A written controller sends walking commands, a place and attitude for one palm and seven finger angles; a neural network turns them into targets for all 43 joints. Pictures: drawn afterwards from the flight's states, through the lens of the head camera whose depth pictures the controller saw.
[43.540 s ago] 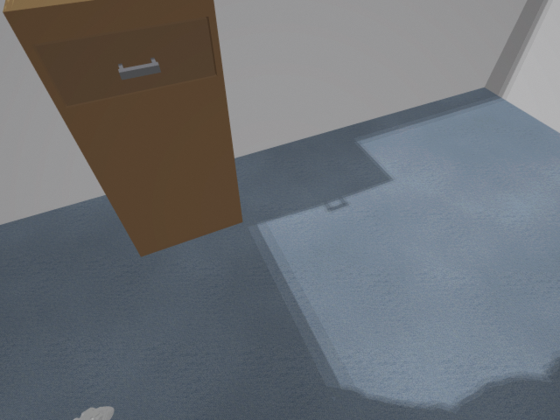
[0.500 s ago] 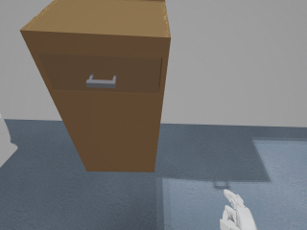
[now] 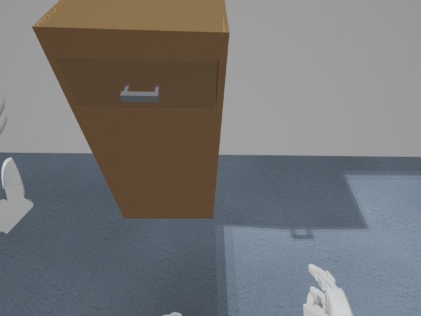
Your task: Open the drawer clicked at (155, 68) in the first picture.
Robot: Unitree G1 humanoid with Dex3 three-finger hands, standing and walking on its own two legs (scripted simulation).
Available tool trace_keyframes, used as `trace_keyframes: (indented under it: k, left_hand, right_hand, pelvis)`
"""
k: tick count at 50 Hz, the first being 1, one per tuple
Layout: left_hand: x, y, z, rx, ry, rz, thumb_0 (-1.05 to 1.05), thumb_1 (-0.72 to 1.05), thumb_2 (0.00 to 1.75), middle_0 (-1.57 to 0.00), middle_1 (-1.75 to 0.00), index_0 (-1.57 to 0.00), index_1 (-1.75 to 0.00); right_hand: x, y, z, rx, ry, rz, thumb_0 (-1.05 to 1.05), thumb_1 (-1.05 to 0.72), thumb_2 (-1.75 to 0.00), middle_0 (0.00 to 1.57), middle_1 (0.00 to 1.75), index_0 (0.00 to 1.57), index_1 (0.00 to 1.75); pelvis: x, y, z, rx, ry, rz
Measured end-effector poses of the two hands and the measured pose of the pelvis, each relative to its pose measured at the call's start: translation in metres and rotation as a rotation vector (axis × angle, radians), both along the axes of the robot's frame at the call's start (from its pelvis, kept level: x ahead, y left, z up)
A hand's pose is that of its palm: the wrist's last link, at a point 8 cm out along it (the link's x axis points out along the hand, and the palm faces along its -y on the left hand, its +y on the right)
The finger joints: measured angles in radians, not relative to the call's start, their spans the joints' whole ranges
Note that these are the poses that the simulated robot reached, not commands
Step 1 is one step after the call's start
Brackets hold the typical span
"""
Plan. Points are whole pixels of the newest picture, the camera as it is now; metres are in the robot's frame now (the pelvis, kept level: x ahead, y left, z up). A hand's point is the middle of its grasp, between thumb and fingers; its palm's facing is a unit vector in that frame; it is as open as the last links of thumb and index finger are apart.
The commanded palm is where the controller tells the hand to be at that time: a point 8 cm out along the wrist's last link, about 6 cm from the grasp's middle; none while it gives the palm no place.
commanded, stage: step back with the hand held close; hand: left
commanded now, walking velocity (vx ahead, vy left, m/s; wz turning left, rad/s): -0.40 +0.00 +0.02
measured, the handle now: (141, 92) +0.66 +0.23 +0.05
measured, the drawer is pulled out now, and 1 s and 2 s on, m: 0.00 0.00 0.00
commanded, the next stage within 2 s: stop stepping back and stand still in 0.22 s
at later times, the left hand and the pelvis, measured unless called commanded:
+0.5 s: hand out of the picture +0.06 +0.22 +0.22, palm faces +0.38 -0.78 -0.51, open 7.4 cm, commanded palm +0.00 +0.26 +0.24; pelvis -0.14 -0.01 +0.00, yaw -2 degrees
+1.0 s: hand out of the picture +0.02 +0.24 +0.23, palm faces +0.45 -0.79 -0.42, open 7.4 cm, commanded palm -0.04 +0.28 +0.24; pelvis -0.17 +0.00 +0.00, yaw +0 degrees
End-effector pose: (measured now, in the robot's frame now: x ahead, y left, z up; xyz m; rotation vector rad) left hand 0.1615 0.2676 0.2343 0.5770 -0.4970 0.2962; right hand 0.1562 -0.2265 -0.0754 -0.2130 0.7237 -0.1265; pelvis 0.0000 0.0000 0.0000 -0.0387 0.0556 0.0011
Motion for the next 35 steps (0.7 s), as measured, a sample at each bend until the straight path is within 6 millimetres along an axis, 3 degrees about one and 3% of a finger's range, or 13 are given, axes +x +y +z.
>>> trace_keyframes:
  k: [5,9,15,20,25,30,35]
  left_hand:
    - [-0.013,0.012,0.002,0.042,0.021,-0.002,0.01,0.88,0.90,-0.22,-0.30,-0.22,-0.31]
    - [-0.027,0.024,-0.001,0.039,0.046,-0.005,0.01,0.88,0.90,-0.22,-0.30,-0.22,-0.31]
    - [-0.067,0.014,0.001,0.024,0.098,-0.038,0.02,0.89,0.90,-0.22,-0.30,-0.22,-0.31]
    - [-0.104,0.001,0.006,0.031,0.079,-0.026,0.02,0.88,0.90,-0.22,-0.30,-0.22,-0.31]
    - [-0.138,-0.011,0.007,0.047,0.061,0.008,0.02,0.88,0.90,-0.22,-0.30,-0.22,-0.31]
    - [-0.158,-0.006,0.007,-0.019,0.013,0.053,0.01,0.88,0.90,-0.22,-0.30,-0.22,-0.31]
    - [-0.166,0.005,-0.002,-0.077,-0.021,0.067,0.01,0.88,0.90,-0.22,-0.30,-0.22,-0.31]
  right_hand:
    - [-0.010,-0.005,0.012,-0.051,0.002,-0.024,0.02,-0.90,-0.90,0.20,0.30,0.21,0.30]
    - [-0.021,-0.002,0.021,-0.073,-0.002,-0.024,0.02,-0.90,-0.90,0.20,0.30,0.20,0.30]
    - [-0.048,0.009,0.033,-0.048,-0.072,0.028,0.02,-0.90,-0.90,0.20,0.30,0.20,0.30]
    - [-0.082,0.010,0.027,-0.007,-0.091,0.046,0.01,-0.90,-0.90,0.20,0.30,0.21,0.30]
    - [-0.126,-0.003,0.009,0.019,-0.044,0.032,0.01,-0.90,-0.90,0.20,0.30,0.21,0.30]
    - [-0.175,-0.024,0.004,-0.013,0.039,-0.038,0.02,-0.90,-0.90,0.20,0.30,0.21,0.30]
    - [-0.203,-0.040,0.002,-0.090,0.073,-0.075,0.02,-0.90,-0.90,0.20,0.30,0.21,0.30]
  pelvis:
    - [-0.013,0.006,0.004,0.009,0.019,0.011]
    - [-0.036,0.012,0.006,0.026,0.015,0.010]
    - [-0.071,0.012,0.012,0.003,0.008,-0.011]
    - [-0.105,0.001,0.009,0.008,0.008,-0.020]
    - [-0.136,-0.012,0.003,0.024,-0.007,-0.033]
    - [-0.144,-0.015,0.009,0.041,-0.021,-0.021]
    - [-0.151,-0.005,0.005,0.019,-0.021,0.017]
